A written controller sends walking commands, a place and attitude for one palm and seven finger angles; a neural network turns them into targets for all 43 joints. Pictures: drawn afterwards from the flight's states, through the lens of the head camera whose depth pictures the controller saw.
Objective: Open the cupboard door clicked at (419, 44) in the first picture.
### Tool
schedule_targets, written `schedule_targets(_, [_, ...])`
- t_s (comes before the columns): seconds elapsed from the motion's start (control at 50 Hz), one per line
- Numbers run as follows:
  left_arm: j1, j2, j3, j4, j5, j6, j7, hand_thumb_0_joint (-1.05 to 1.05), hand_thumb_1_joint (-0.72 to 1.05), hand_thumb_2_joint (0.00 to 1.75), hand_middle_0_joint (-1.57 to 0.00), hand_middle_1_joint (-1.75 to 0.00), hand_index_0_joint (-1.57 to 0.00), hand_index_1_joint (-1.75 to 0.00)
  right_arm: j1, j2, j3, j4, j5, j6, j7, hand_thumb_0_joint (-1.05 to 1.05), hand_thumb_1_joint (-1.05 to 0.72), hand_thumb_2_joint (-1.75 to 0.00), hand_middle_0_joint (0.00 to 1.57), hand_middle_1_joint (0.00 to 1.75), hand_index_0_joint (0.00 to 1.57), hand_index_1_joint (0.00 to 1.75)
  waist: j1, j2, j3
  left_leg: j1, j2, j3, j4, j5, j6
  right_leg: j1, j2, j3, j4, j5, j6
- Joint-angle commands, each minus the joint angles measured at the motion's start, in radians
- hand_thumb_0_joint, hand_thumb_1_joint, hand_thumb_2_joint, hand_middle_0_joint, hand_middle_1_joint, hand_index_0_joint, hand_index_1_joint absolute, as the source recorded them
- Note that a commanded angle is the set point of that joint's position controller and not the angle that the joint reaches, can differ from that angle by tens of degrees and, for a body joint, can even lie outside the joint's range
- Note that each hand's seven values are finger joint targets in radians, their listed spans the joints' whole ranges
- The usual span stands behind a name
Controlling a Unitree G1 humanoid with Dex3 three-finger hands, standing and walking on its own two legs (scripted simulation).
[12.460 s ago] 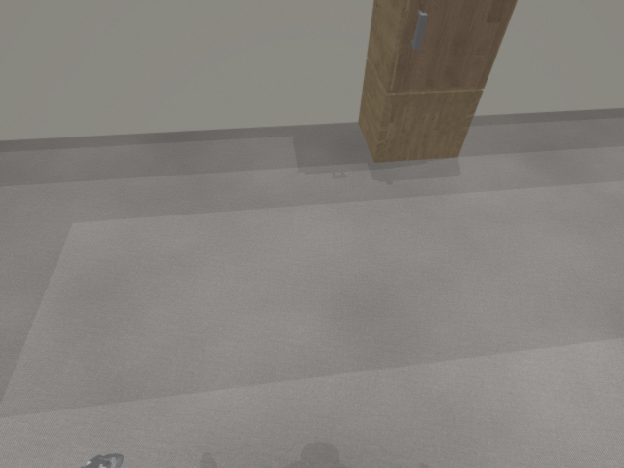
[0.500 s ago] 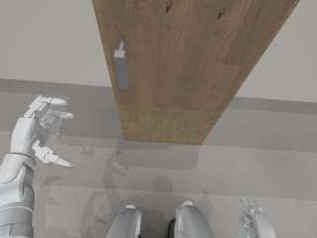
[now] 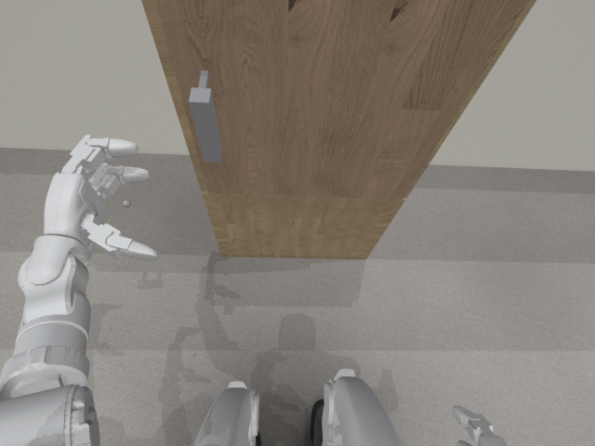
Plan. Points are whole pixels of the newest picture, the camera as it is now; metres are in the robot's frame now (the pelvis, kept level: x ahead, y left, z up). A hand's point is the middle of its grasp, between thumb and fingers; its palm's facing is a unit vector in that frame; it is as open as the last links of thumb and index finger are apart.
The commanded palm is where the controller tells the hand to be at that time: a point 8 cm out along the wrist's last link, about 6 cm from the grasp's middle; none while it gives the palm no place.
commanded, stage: move the hooked fingers beside the handle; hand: left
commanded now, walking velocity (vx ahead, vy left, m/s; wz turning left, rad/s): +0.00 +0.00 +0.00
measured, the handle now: (209, 117) +0.57 +0.14 +0.03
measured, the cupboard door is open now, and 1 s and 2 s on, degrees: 0 0 0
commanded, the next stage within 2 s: slide the fingers in behind the handle in 1.48 s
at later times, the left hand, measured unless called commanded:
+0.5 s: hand (157, 155) +0.49 +0.20 +0.03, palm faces -0.02 -1.00 -0.02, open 14.0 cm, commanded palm +0.48 +0.24 +0.03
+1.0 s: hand (167, 143) +0.52 +0.19 +0.02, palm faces -0.01 -1.00 -0.02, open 14.0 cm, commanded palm +0.51 +0.23 +0.02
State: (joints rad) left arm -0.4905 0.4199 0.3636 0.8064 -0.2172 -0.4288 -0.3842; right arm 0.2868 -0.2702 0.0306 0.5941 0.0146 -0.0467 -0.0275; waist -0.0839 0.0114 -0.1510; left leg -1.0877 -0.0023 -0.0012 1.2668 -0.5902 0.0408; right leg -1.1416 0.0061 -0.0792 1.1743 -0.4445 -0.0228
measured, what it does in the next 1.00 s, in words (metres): stands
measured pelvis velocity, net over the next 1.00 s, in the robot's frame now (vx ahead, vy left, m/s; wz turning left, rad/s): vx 0.00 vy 0.00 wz -0.03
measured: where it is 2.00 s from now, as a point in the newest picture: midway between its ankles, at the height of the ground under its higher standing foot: outside the picture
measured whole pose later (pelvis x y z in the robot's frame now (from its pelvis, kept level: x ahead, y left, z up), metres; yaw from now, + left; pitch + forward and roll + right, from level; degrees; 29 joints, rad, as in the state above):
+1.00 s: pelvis +0.00 +0.00 -0.01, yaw -2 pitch +29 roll -4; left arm -0.89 0.55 0.45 1.14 -0.09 -0.45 -0.29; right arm 0.36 -0.26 0.06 0.60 -0.03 0.10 0.02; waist -0.19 0.03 -0.13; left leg -1.23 0.02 0.00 1.32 -0.60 0.04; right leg -1.28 0.03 -0.08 1.20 -0.43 -0.02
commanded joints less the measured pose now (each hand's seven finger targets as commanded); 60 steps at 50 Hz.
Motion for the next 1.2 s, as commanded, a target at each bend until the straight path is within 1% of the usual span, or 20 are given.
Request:
schedule_targets(0.0, [-0.374,0.218,0.033,-0.160,-0.003,-0.084,0.013,0.00,-0.50,0.30,-0.30,-1.20,-0.30,-1.20,0.100,-0.174,-0.069,-0.071,0.000,-0.016,-0.011,0.00,-0.90,-0.90,0.20,0.30,0.20,0.30,-0.018,0.098,-0.443,0.247,0.009,-0.063,-0.178,0.427,-0.034,0.289,0.007,0.048,-0.100,0.224,-0.006])
schedule_targets(0.06, [-0.417,0.265,0.073,-0.077,0.005,-0.081,0.022,0.00,-0.50,0.30,-0.30,-1.20,-0.30,-1.20,0.111,-0.177,-0.064,-0.066,-0.002,-0.002,-0.011,0.00,-0.90,-0.90,0.20,0.30,0.20,0.30,-0.026,0.057,-0.425,0.179,0.003,-0.051,-0.166,0.371,-0.021,0.309,0.008,0.059,-0.102,0.216,-0.002])
schedule_targets(0.14, [-0.528,0.306,0.082,-0.046,0.031,-0.100,0.027,0.00,-0.50,0.30,-0.30,-1.20,-0.30,-1.20,0.125,-0.179,-0.057,-0.062,-0.009,0.012,-0.011,0.00,-0.90,-0.90,0.20,0.30,0.20,0.30,-0.031,0.109,-0.457,0.186,0.002,-0.056,-0.159,0.368,-0.022,0.293,0.009,0.061,-0.087,0.209,-0.006])
schedule_targets(0.2, [-0.572,0.268,0.048,-0.012,0.035,-0.109,0.029,0.00,-0.50,0.30,-0.30,-1.20,-0.30,-1.20,0.133,-0.179,-0.058,-0.053,-0.013,0.021,-0.006,0.00,-0.90,-0.90,0.20,0.30,0.20,0.30,-0.052,0.127,-0.482,0.218,0.005,-0.064,-0.146,0.397,-0.023,0.258,0.009,0.057,-0.084,0.215,-0.004])
schedule_targets(0.32, [-0.665,0.322,0.078,0.071,0.054,-0.100,0.042,0.00,-0.50,0.30,-0.30,-1.20,-0.30,-1.20,0.163,-0.189,-0.053,-0.042,-0.020,0.045,-0.003,0.00,-0.90,-0.90,0.20,0.30,0.20,0.30,-0.075,0.107,-0.480,0.182,0.007,-0.072,-0.130,0.385,-0.016,0.243,0.015,0.054,-0.073,0.213,-0.004])
schedule_targets(0.38, [-0.696,0.354,0.097,0.071,0.066,-0.104,0.053,0.00,-0.50,0.30,-0.30,-1.20,-0.30,-1.20,0.174,-0.190,-0.052,-0.043,-0.025,0.057,0.004,0.00,-0.90,-0.90,0.20,0.30,0.20,0.30,-0.073,0.133,-0.531,0.180,0.006,-0.068,-0.121,0.402,-0.016,0.265,0.015,0.062,-0.070,0.234,-0.001])
schedule_targets(0.4, [-0.694,0.350,0.094,0.085,0.070,-0.101,0.056,0.00,-0.50,0.30,-0.30,-1.20,-0.30,-1.20,0.178,-0.189,-0.052,-0.043,-0.026,0.061,0.004,0.00,-0.90,-0.90,0.20,0.30,0.20,0.30,-0.080,0.119,-0.530,0.173,0.007,-0.068,-0.118,0.406,-0.014,0.266,0.015,0.062,-0.070,0.242,0.000])
schedule_targets(0.44, [-0.723,0.352,0.089,0.098,0.080,-0.103,0.060,0.00,-0.50,0.30,-0.30,-1.20,-0.30,-1.20,0.188,-0.190,-0.049,-0.041,-0.030,0.069,0.007,0.00,-0.90,-0.90,0.20,0.30,0.20,0.30,-0.085,0.156,-0.524,0.194,0.010,-0.075,-0.119,0.432,-0.020,0.241,0.017,0.057,-0.065,0.249,-0.003])
schedule_targets(0.5, [-0.770,0.363,0.088,0.140,0.090,-0.091,0.072,0.00,-0.50,0.30,-0.30,-1.20,-0.30,-1.20,0.193,-0.193,-0.044,-0.040,-0.031,0.080,0.009,0.00,-0.90,-0.90,0.20,0.30,0.20,0.30,-0.110,0.121,-0.487,0.133,0.010,-0.072,-0.113,0.364,-0.009,0.235,0.020,0.061,-0.075,0.207,0.001])
schedule_targets(0.56, [-0.855,0.373,0.079,0.147,0.110,-0.095,0.085,0.00,-0.50,0.30,-0.30,-1.20,-0.30,-1.20,0.209,-0.198,-0.041,-0.034,-0.037,0.087,0.010,0.00,-0.90,-0.90,0.20,0.30,0.20,0.30,-0.126,0.166,-0.500,0.157,0.013,-0.085,-0.107,0.377,-0.014,0.191,0.021,0.055,-0.064,0.196,-0.002])
schedule_targets(0.6, [-0.868,0.395,0.100,0.142,0.113,-0.099,0.096,0.00,-0.50,0.30,-0.30,-1.20,-0.30,-1.20,0.221,-0.200,-0.043,-0.031,-0.044,0.090,0.014,0.00,-0.90,-0.90,0.20,0.30,0.20,0.30,-0.125,0.189,-0.549,0.182,0.014,-0.085,-0.094,0.411,-0.015,0.194,0.022,0.057,-0.059,0.220,-0.003])
schedule_targets(0.66, [-0.896,0.401,0.094,0.196,0.126,-0.084,0.103,0.00,-0.50,0.30,-0.30,-1.20,-0.30,-1.20,0.237,-0.202,-0.037,-0.027,-0.046,0.101,0.018,0.00,-0.90,-0.90,0.20,0.30,0.20,0.30,-0.147,0.167,-0.525,0.148,0.018,-0.086,-0.084,0.407,-0.012,0.186,0.025,0.055,-0.057,0.226,0.000])
schedule_targets(0.72, [-0.798,0.449,0.140,0.197,0.140,-0.077,0.102,0.00,-0.50,0.30,-0.30,-1.20,-0.30,-1.20,0.246,-0.203,-0.035,-0.054,-0.048,0.115,0.025,0.00,-0.90,-0.90,0.20,0.30,0.20,0.30,-0.103,0.192,-0.576,0.164,0.016,-0.080,-0.090,0.459,-0.015,0.232,0.027,0.054,-0.041,0.275,-0.009])
schedule_targets(0.8, [-0.779,0.417,0.120,0.151,0.126,-0.072,0.093,0.00,-0.50,0.30,-0.30,-1.20,-0.30,-1.20,0.242,-0.196,-0.036,-0.063,-0.041,0.131,0.033,0.00,-0.90,-0.90,0.20,0.30,0.20,0.30,-0.106,0.162,-0.561,0.148,0.020,-0.071,-0.098,0.446,-0.011,0.262,0.029,0.060,-0.059,0.289,-0.001])
schedule_targets(0.88, [-0.821,0.397,0.113,0.074,0.107,-0.095,0.093,0.00,-0.50,0.30,-0.30,-1.20,-0.30,-1.20,0.242,-0.194,-0.044,-0.054,-0.041,0.131,0.034,0.00,-0.90,-0.90,0.20,0.30,0.20,0.30,-0.112,0.184,-0.590,0.200,0.023,-0.080,-0.103,0.457,-0.014,0.249,0.030,0.057,-0.064,0.283,0.000])
schedule_targets(0.9, [-0.803,0.393,0.116,0.096,0.106,-0.094,0.096,0.00,-0.50,0.30,-0.30,-1.20,-0.30,-1.20,0.245,-0.195,-0.045,-0.049,-0.040,0.131,0.033,0.00,-0.90,-0.90,0.20,0.30,0.20,0.30,-0.115,0.160,-0.582,0.192,0.021,-0.081,-0.105,0.452,-0.013,0.254,0.031,0.057,-0.068,0.281,0.001])
schedule_targets(1.0, [-0.861,0.382,0.086,0.147,0.122,-0.092,0.106,0.00,-0.50,0.30,-0.30,-1.20,-0.30,-1.20,0.239,-0.194,-0.038,-0.030,-0.041,0.127,0.026,0.00,-0.90,-0.90,0.20,0.30,0.20,0.30,-0.143,0.170,-0.499,0.158,0.019,-0.080,-0.105,0.380,-0.009,0.201,0.029,0.056,-0.078,0.212,0.001])
schedule_targets(1.04, [-0.866,0.411,0.102,0.148,0.127,-0.100,0.104,0.00,-0.50,0.30,-0.30,-1.20,-0.30,-1.20,0.240,-0.199,-0.038,-0.031,-0.043,0.125,0.023,0.00,-0.90,-0.90,0.20,0.30,0.20,0.30,-0.136,0.195,-0.523,0.189,0.019,-0.085,-0.102,0.409,-0.015,0.193,0.030,0.052,-0.069,0.224,-0.003])
schedule_targets(1.12, [-0.844,0.335,0.050,0.155,0.125,-0.101,0.096,0.00,-0.50,0.30,-0.30,-1.20,-0.30,-1.20,0.243,-0.195,-0.042,-0.033,-0.046,0.129,0.028,0.00,-0.90,-0.90,0.20,0.30,0.20,0.30,-0.136,0.239,-0.546,0.277,0.026,-0.108,-0.095,0.534,-0.034,0.138,0.030,0.033,-0.050,0.263,-0.009])
schedule_targets(1.18, [-0.822,0.334,0.060,0.203,0.118,-0.079,0.100,0.00,-0.50,0.30,-0.30,-1.20,-0.30,-1.20,0.241,-0.200,-0.041,-0.034,-0.045,0.140,0.031,0.00,-0.90,-0.90,0.20,0.30,0.20,0.30,-0.139,0.189,-0.512,0.229,0.025,-0.102,-0.089,0.503,-0.029,0.144,0.031,0.034,-0.054,0.259,-0.004])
